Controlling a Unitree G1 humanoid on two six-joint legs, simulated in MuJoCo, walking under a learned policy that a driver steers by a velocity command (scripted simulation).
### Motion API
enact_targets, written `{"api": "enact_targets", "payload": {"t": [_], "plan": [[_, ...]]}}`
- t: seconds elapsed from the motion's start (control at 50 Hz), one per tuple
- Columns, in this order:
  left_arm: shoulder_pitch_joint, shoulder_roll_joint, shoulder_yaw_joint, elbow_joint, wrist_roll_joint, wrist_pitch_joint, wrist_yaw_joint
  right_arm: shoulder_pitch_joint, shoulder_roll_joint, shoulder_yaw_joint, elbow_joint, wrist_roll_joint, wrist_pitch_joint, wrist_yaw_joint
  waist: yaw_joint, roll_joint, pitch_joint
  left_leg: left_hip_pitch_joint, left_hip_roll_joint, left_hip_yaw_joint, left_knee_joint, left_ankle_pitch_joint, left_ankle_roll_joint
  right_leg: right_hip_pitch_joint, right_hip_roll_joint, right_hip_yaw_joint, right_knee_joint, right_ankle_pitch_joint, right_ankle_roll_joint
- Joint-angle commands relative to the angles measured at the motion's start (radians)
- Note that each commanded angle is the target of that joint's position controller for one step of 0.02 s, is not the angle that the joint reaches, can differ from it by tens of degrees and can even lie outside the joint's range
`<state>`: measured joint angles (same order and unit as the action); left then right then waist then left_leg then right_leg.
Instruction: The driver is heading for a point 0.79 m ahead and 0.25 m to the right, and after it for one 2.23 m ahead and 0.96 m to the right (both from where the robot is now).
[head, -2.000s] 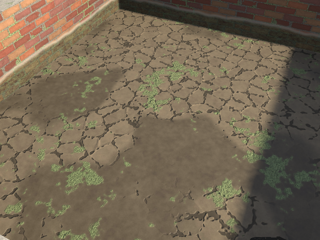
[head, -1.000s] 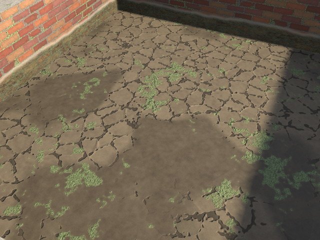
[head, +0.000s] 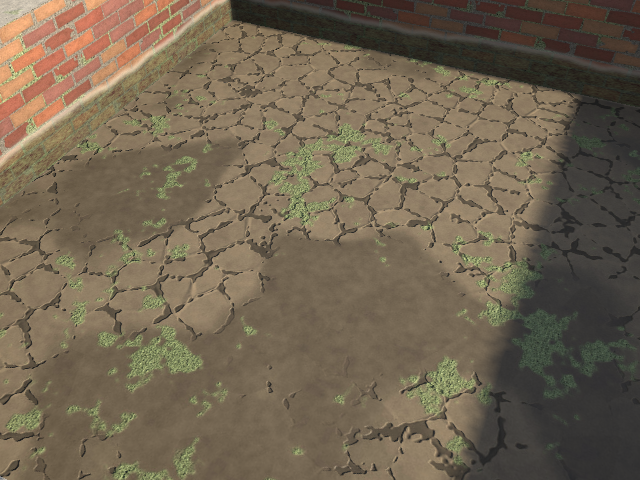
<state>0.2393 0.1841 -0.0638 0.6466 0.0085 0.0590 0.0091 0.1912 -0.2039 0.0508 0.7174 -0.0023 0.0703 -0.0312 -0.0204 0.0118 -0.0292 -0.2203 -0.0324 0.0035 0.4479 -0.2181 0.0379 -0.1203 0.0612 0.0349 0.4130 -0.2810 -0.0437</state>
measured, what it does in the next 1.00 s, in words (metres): stands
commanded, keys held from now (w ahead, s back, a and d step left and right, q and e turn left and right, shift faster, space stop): w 0.76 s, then no key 0.24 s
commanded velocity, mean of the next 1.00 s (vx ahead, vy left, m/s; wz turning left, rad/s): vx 0.40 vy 0.00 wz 0.00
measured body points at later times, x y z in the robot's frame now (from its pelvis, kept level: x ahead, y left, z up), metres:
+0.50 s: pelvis +0.00 +0.01 -0.02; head +0.00 +0.01 +0.43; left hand +0.19 +0.21 -0.10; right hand +0.19 -0.20 -0.11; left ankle +0.01 +0.10 -0.74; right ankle -0.04 -0.10 -0.74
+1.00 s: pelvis +0.01 +0.01 -0.01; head +0.00 +0.01 +0.44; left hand +0.18 +0.20 -0.10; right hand +0.18 -0.19 -0.10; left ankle +0.01 +0.10 -0.74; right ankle -0.04 -0.10 -0.74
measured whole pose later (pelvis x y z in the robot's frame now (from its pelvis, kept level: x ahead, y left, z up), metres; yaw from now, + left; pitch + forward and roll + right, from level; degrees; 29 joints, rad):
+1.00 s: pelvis +0.01 +0.01 -0.01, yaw +0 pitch -1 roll +0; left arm 0.17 0.13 -0.06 0.62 0.02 0.06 0.01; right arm 0.13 -0.15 0.05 0.66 -0.01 0.06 -0.02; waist -0.03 0.01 -0.01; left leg -0.24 -0.05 0.02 0.54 -0.28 0.05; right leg -0.15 0.04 0.04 0.52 -0.35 -0.02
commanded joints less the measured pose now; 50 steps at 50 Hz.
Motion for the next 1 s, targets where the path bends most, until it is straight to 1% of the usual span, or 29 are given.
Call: {"api": "enact_targets", "payload": {"t": [0.02,0.12,0.14,0.16,0.18,0.22,0.24,0.3,0.32,0.36,0.38,0.46,0.48,0.5,0.52,0.54,0.56,0.6,0.62,0.64,0.66,0.78,0.8,0.82,0.84,0.86,0.88,0.9,1.0], "plan": [[-0.079,0.086,0.026,-0.106,0.003,-0.01,0.003,-0.095,-0.061,-0.021,-0.101,-0.012,-0.013,0.001,-0.004,-0.039,0.04,-0.062,0.066,-0.06,0.018,0.046,0.029,-0.072,-0.116,0.12,-0.024,0.162,-0.042],[-0.11,0.079,0.034,-0.14,0.005,-0.008,0.006,-0.113,-0.058,-0.027,-0.126,-0.02,-0.022,0.001,-0.001,-0.027,-0.01,-0.066,0.058,-0.048,0.084,0.166,0.022,-0.043,-0.121,0.12,0.058,0.295,-0.051],[-0.066,0.062,0.03,-0.115,0.0,-0.014,0.005,-0.057,-0.056,-0.024,-0.108,-0.007,-0.02,-0.012,0.009,-0.027,-0.078,-0.013,0.058,-0.068,0.058,-0.015,0.025,-0.03,-0.088,0.085,0.048,0.066,-0.04],[-0.097,0.039,0.024,-0.123,0.001,-0.015,0.002,-0.096,-0.058,-0.025,-0.121,-0.002,-0.016,-0.016,0.009,-0.012,-0.001,-0.042,0.06,-0.08,0.05,-0.031,0.028,-0.08,-0.068,0.073,0.056,0.021,-0.033],[-0.154,0.048,0.024,-0.159,0.003,-0.011,0.003,-0.165,-0.056,-0.027,-0.154,-0.007,-0.017,-0.004,-0.002,-0.008,0.05,-0.075,0.066,-0.059,0.102,0.172,0.028,-0.111,-0.092,0.097,0.08,0.208,-0.034],[-0.144,0.067,0.034,-0.161,0.007,-0.008,0.005,-0.138,-0.053,-0.028,-0.153,-0.019,-0.021,0.003,-0.005,-0.009,-0.017,-0.062,0.066,-0.054,0.119,0.237,0.03,-0.074,-0.098,0.098,0.117,0.272,-0.033],[-0.095,0.049,0.031,-0.134,0.005,-0.016,0.005,-0.079,-0.05,-0.025,-0.134,-0.01,-0.021,-0.01,0.007,-0.006,-0.091,-0.019,0.067,-0.081,0.082,0.04,0.032,-0.045,-0.07,0.064,0.113,0.066,-0.026],[-0.134,0.027,0.025,-0.141,0.006,-0.025,0.0,-0.141,-0.065,-0.029,-0.163,0.0,-0.014,-0.015,0.008,0.018,0.001,-0.069,0.085,-0.118,0.054,-0.005,0.044,-0.095,-0.048,0.046,0.14,0.025,-0.018],[-0.18,0.046,0.028,-0.171,0.006,-0.02,0.002,-0.192,-0.055,-0.029,-0.187,0.0,-0.017,-0.001,-0.004,-0.003,0.032,-0.093,0.079,-0.076,0.121,0.215,0.04,-0.108,-0.074,0.073,0.15,0.224,-0.017],[-0.155,0.068,0.039,-0.164,0.011,-0.017,0.005,-0.158,-0.051,-0.031,-0.179,-0.021,-0.025,0.005,-0.007,-0.017,-0.044,-0.073,0.066,-0.055,0.152,0.286,0.034,-0.06,-0.099,0.095,0.169,0.328,-0.025],[-0.108,0.048,0.036,-0.138,0.006,-0.024,0.006,-0.098,-0.044,-0.027,-0.159,-0.012,-0.026,-0.009,0.005,-0.019,-0.122,-0.022,0.063,-0.075,0.114,0.088,0.032,-0.031,-0.073,0.064,0.16,0.123,-0.021],[-0.145,0.027,0.029,-0.143,0.005,-0.029,0.0,-0.159,-0.055,-0.03,-0.186,-0.001,-0.013,-0.014,0.004,0.002,-0.01,-0.07,0.076,-0.105,0.085,0.036,0.04,-0.098,-0.052,0.049,0.166,0.061,-0.014],[-0.184,0.048,0.031,-0.168,0.006,-0.023,0.002,-0.204,-0.047,-0.03,-0.205,-0.003,-0.016,0.0,-0.007,-0.014,0.017,-0.092,0.072,-0.064,0.152,0.244,0.036,-0.108,-0.081,0.078,0.172,0.263,-0.014],[-0.122,0.046,0.036,-0.135,0.007,-0.029,0.003,-0.123,-0.043,-0.028,-0.18,-0.011,-0.019,-0.009,0.0,-0.019,-0.085,-0.04,0.064,-0.082,0.118,0.08,0.036,-0.058,-0.069,0.064,0.171,0.111,-0.017],[-0.13,0.033,0.031,-0.139,0.006,-0.031,0.001,-0.145,-0.047,-0.028,-0.184,-0.006,-0.018,-0.011,0.004,-0.008,-0.038,-0.059,0.064,-0.088,0.108,0.057,0.035,-0.082,-0.061,0.058,0.168,0.09,-0.017],[-0.178,0.051,0.033,-0.166,0.007,-0.024,0.004,-0.207,-0.046,-0.031,-0.208,-0.008,-0.021,0.001,-0.005,-0.014,0.007,-0.089,0.065,-0.057,0.163,0.256,0.032,-0.102,-0.091,0.089,0.171,0.29,-0.017],[-0.124,0.047,0.037,-0.134,0.007,-0.029,0.005,-0.128,-0.039,-0.028,-0.183,-0.011,-0.023,-0.009,0.0,-0.022,-0.094,-0.034,0.06,-0.075,0.128,0.093,0.034,-0.055,-0.074,0.069,0.172,0.127,-0.02],[-0.141,0.029,0.03,-0.14,0.006,-0.03,0.002,-0.161,-0.044,-0.028,-0.193,-0.004,-0.018,-0.012,0.004,-0.004,-0.027,-0.063,0.066,-0.089,0.108,0.063,0.034,-0.093,-0.06,0.056,0.17,0.086,-0.014],[-0.183,0.049,0.033,-0.165,0.007,-0.023,0.003,-0.211,-0.041,-0.03,-0.212,-0.006,-0.021,0.001,-0.007,-0.012,0.006,-0.086,0.066,-0.058,0.165,0.265,0.033,-0.107,-0.087,0.084,0.178,0.282,-0.015],[-0.127,0.045,0.038,-0.135,0.007,-0.028,0.004,-0.132,-0.037,-0.027,-0.188,-0.01,-0.022,-0.008,0.0,-0.017,-0.087,-0.038,0.062,-0.077,0.127,0.103,0.034,-0.063,-0.069,0.063,0.179,0.12,-0.015],[-0.135,0.031,0.031,-0.139,0.006,-0.029,0.002,-0.154,-0.04,-0.027,-0.192,-0.005,-0.019,-0.01,0.005,-0.003,-0.04,-0.06,0.065,-0.086,0.114,0.075,0.034,-0.087,-0.059,0.055,0.177,0.088,-0.012],[-0.127,0.029,0.03,-0.131,0.008,-0.036,-0.001,-0.156,-0.042,-0.026,-0.199,-0.003,-0.017,-0.011,0.005,-0.003,-0.025,-0.075,0.07,-0.102,0.095,0.03,0.039,-0.087,-0.06,0.058,0.172,0.066,-0.013],[-0.165,0.046,0.032,-0.156,0.01,-0.028,0.0,-0.197,-0.038,-0.027,-0.214,-0.006,-0.022,0.001,-0.007,-0.018,0.013,-0.093,0.066,-0.067,0.155,0.22,0.036,-0.108,-0.089,0.092,0.17,0.264,-0.015],[-0.15,0.055,0.036,-0.149,0.013,-0.024,0.002,-0.161,-0.033,-0.026,-0.201,-0.02,-0.026,0.004,-0.013,-0.025,-0.033,-0.069,0.065,-0.063,0.152,0.232,0.035,-0.087,-0.107,0.108,0.17,0.315,-0.021],[-0.083,0.032,0.032,-0.111,0.007,-0.029,0.003,-0.08,-0.026,-0.022,-0.164,-0.01,-0.025,-0.007,-0.003,-0.027,-0.11,-0.02,0.069,-0.091,0.093,0.012,0.034,-0.047,-0.083,0.079,0.145,0.079,-0.017],[-0.102,0.014,0.025,-0.115,0.007,-0.029,-0.001,-0.118,-0.033,-0.022,-0.169,-0.002,-0.022,-0.01,0.004,-0.013,-0.021,-0.056,0.073,-0.108,0.06,-0.031,0.035,-0.084,-0.068,0.074,0.121,0.014,-0.014],[-0.175,0.02,0.022,-0.152,0.01,-0.023,0.0,-0.185,-0.028,-0.022,-0.194,-0.004,-0.024,0.0,-0.01,-0.014,0.039,-0.069,0.077,-0.088,0.097,0.172,0.034,-0.126,-0.092,0.099,0.118,0.207,-0.01],[-0.167,0.016,0.021,-0.144,0.014,-0.021,0.0,-0.155,-0.016,-0.018,-0.18,-0.014,-0.024,0.004,-0.018,-0.014,-0.016,-0.022,0.09,-0.096,0.071,0.197,0.034,-0.108,-0.103,0.105,0.106,0.233,-0.007],[-0.141,0.025,0.024,-0.111,0.015,-0.02,-0.001,-0.119,-0.028,-0.018,-0.122,-0.008,-0.032,0.008,-0.01,-0.019,-0.028,0.04,0.12,-0.128,-0.058,0.254,0.025,-0.021,-0.119,0.116,-0.026,0.251,0.012]]}}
